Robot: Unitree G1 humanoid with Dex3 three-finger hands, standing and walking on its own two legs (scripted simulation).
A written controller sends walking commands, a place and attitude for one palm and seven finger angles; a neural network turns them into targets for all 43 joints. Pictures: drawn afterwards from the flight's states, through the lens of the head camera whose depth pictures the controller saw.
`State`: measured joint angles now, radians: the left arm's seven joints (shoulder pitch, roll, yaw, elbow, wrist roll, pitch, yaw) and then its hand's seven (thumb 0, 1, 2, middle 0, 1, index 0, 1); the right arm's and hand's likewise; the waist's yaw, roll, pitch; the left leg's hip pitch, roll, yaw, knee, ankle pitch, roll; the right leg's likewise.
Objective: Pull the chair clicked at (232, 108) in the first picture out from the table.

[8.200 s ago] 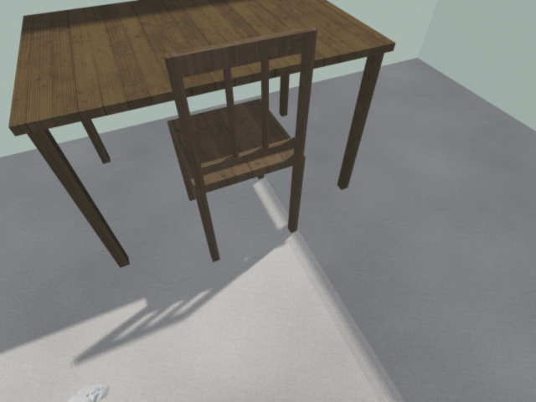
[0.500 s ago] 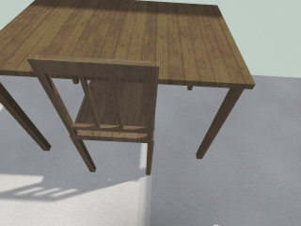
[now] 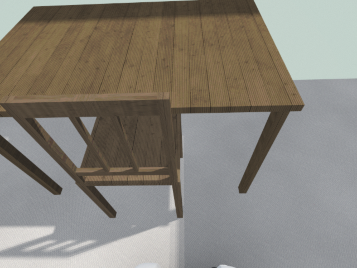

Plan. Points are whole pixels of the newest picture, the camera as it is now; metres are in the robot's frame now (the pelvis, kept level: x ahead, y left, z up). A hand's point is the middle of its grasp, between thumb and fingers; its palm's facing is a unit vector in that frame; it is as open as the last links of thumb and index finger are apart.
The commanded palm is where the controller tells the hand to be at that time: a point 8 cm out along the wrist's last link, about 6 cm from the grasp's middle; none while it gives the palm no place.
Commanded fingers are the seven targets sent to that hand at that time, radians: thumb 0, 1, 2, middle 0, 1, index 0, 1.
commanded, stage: come to a stop and stand still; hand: left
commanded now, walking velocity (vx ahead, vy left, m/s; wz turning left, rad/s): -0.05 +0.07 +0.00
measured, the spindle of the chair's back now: (92, 146) +0.45 +0.29 -0.07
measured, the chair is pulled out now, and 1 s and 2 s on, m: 0.00 0.00 0.00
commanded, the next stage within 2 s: look again from close up in 1.08 s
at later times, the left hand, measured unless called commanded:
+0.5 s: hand out of the picture -0.06 +0.26 -0.16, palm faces +0.04 -0.96 -0.29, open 7.4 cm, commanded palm none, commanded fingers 0.00 0.90 0.90 -0.20 -0.30 -0.20 -0.30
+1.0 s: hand out of the picture -0.14 +0.25 -0.16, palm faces +0.00 -0.98 -0.21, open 7.4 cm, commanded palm none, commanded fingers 0.00 0.90 0.90 -0.20 -0.30 -0.20 -0.30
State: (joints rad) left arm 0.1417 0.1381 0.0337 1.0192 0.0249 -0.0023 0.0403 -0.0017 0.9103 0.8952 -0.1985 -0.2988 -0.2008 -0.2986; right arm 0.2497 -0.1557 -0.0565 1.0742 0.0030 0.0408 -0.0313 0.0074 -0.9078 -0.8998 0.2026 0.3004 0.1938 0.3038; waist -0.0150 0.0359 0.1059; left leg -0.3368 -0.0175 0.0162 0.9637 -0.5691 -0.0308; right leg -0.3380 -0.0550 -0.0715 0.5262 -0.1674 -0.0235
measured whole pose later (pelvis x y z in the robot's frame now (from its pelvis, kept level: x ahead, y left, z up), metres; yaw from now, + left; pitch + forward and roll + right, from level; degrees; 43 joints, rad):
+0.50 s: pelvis -0.09 +0.07 -0.01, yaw +0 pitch -2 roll +1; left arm 0.33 0.16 0.02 0.96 0.03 0.03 0.03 0.00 0.91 0.90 -0.20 -0.30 -0.20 -0.30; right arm 0.26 -0.21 -0.03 0.90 -0.02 0.03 -0.01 0.01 -0.92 -0.90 0.20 0.30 0.20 0.30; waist 0.00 0.08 0.02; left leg -0.32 -0.05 0.08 0.62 -0.33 0.03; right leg -0.35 -0.01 -0.02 0.61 -0.23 -0.04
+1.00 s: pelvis -0.12 +0.08 +0.00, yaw -1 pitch +0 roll -1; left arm 0.38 0.10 0.00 1.05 0.02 0.00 0.04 0.00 0.91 0.90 -0.20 -0.30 -0.20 -0.30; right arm 0.30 -0.17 -0.01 1.03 -0.01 0.02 -0.01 0.01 -0.92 -0.90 0.20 0.30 0.20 0.30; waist -0.03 0.06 0.03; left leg -0.34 -0.03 0.06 0.46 -0.16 0.03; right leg -0.15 0.05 -0.03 0.46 -0.31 -0.05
